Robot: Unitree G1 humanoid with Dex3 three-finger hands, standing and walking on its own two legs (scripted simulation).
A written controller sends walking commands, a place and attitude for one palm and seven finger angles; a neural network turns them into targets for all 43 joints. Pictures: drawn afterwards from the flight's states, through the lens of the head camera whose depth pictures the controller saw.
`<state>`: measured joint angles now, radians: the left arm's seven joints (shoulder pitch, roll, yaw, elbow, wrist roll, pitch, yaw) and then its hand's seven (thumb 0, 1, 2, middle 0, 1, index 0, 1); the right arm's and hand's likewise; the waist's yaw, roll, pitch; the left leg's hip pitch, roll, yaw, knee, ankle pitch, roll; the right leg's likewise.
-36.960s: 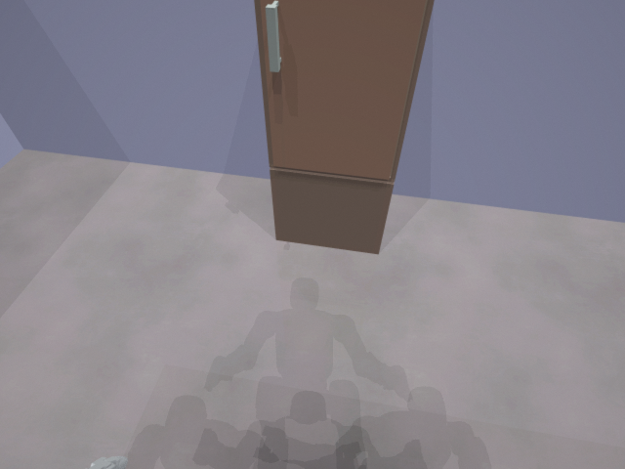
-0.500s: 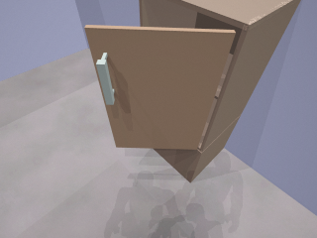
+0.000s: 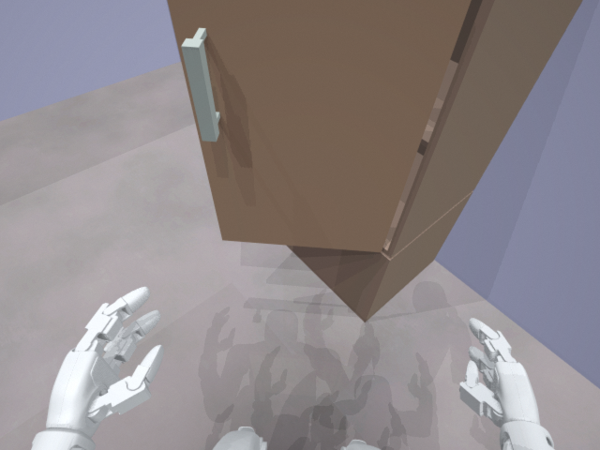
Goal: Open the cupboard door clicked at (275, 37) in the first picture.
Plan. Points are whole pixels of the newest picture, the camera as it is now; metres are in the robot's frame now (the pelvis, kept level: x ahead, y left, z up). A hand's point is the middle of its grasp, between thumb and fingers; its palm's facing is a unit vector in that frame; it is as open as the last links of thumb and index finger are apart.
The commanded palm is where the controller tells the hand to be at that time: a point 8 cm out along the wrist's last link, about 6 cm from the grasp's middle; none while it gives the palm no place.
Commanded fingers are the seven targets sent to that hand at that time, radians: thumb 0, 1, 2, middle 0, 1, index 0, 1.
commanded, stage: raise the hand with hooked fingers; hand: left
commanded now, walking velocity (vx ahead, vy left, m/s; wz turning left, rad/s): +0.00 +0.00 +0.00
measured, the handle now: (206, 87) +0.59 +0.20 +0.17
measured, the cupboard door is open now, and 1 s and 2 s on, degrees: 45 45 45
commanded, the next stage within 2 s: move the hooked fingers beside the handle in 1.68 s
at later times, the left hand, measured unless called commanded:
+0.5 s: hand (103, 302) +0.25 +0.25 +0.10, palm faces +0.03 -1.00 -0.05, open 11.6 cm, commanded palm +0.22 +0.30 +0.11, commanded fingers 0.00 -0.20 0.43 -0.28 -1.00 -0.28 -1.00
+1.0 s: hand (47, 238) +0.29 +0.30 +0.16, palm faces +0.06 -1.00 -0.04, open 13.9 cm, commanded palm +0.26 +0.34 +0.17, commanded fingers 0.00 -0.50 0.30 -0.30 -1.20 -0.30 -1.20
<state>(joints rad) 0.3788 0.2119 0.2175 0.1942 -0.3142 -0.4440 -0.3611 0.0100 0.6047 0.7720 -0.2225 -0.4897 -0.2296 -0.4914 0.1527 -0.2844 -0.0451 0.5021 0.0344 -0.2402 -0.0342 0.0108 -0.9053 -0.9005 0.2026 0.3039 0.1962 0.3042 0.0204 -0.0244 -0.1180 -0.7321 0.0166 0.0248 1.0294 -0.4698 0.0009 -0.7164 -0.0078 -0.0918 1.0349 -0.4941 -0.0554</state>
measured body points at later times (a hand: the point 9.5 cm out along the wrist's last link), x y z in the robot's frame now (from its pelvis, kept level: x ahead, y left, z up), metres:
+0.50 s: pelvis +0.01 +0.02 +0.03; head +0.05 +0.01 +0.48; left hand +0.24 +0.30 +0.10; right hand +0.15 -0.23 -0.06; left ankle +0.03 +0.12 -0.67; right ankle +0.02 -0.08 -0.67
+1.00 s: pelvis +0.02 +0.03 +0.05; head +0.02 +0.03 +0.50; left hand +0.28 +0.35 +0.17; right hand +0.20 -0.19 -0.02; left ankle +0.02 +0.12 -0.67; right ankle +0.02 -0.08 -0.67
